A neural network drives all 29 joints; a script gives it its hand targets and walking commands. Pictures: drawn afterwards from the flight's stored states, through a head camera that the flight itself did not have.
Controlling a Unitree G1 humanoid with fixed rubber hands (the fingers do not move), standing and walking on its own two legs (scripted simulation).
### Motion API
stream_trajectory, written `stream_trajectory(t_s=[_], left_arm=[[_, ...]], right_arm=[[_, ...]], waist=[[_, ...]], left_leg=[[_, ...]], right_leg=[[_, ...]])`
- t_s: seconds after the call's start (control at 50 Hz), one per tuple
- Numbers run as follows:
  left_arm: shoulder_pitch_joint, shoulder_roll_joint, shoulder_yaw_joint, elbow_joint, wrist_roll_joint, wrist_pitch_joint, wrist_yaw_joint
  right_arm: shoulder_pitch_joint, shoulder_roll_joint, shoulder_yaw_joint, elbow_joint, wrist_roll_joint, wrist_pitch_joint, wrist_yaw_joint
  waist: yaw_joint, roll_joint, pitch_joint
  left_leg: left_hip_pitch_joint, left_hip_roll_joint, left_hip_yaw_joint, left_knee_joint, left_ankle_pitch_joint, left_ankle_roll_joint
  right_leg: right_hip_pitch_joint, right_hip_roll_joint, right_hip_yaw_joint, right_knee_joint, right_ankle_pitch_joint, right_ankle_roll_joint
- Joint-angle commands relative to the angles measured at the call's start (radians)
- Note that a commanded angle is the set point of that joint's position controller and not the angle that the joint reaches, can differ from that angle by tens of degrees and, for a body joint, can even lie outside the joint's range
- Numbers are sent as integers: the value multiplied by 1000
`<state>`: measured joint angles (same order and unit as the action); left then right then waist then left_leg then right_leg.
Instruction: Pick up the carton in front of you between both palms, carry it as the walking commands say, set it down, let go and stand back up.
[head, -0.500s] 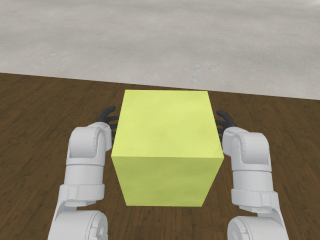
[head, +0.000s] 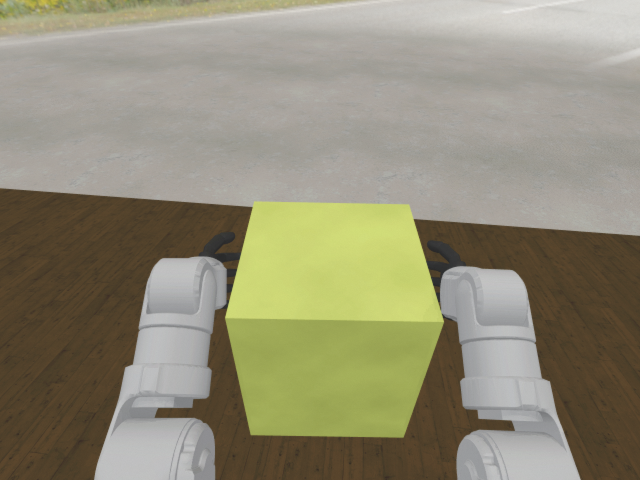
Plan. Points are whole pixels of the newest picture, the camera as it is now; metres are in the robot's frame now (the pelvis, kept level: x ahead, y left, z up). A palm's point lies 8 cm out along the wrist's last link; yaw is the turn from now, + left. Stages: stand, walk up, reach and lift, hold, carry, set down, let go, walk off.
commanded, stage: carry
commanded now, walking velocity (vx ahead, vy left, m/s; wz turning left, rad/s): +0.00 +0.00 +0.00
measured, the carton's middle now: (329, 320) +0.35 +0.00 +0.06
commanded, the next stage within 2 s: none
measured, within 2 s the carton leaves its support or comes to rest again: neither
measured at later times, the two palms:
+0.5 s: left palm (212, 286) +0.34 +0.15 +0.13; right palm (453, 294) +0.34 -0.15 +0.13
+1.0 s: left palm (211, 286) +0.34 +0.15 +0.13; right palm (454, 294) +0.34 -0.15 +0.13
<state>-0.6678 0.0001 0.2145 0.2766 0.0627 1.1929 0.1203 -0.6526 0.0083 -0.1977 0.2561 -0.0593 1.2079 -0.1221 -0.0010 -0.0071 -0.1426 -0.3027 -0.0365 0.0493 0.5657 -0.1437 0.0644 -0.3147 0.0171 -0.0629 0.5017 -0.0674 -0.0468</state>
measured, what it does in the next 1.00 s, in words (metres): stands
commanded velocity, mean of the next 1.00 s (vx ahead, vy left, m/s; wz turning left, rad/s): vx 0.00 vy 0.00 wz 0.00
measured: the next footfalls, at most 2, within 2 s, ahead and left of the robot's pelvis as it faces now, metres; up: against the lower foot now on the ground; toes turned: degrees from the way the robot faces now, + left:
left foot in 1.70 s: +0.21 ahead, +0.11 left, -0.02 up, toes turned +1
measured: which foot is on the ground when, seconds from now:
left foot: down 0.00-1.00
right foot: down 0.00-1.00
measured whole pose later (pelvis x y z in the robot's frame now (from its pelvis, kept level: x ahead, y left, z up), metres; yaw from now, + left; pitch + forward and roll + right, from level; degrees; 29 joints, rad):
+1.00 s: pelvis -0.01 +0.00 +0.00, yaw +0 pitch +2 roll +0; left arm -0.68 0.00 0.21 0.25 0.06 1.20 0.12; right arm -0.67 0.00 -0.20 0.24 -0.06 1.22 -0.12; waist 0.00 -0.01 -0.11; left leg -0.33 -0.03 0.05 0.59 -0.14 0.06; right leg -0.34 0.02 -0.06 0.52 -0.06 -0.05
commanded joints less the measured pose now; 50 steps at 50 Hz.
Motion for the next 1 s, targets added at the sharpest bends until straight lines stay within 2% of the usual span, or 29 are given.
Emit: stream_trajectory(t_s=[0.0,0.36,0.98], left_arm=[[-677,-1098,-531,-70,-388,-9,-237],[-696,-1108,-553,-125,-410,1,-234],[-698,-1110,-547,-111,-406,2,-239]], right_arm=[[-714,1079,534,-89,383,-31,229],[-722,1090,550,-132,395,-20,219],[-724,1089,544,-119,391,-18,225]], waist=[[3,1,-234],[6,0,-300],[5,3,-287]], left_leg=[[32,154,-140,-91,79,29],[59,152,-132,-43,175,28],[55,156,-135,-53,162,31]], right_leg=[[104,-165,147,-72,107,-43],[131,-166,148,-32,240,-50],[126,-164,148,-40,206,-48]])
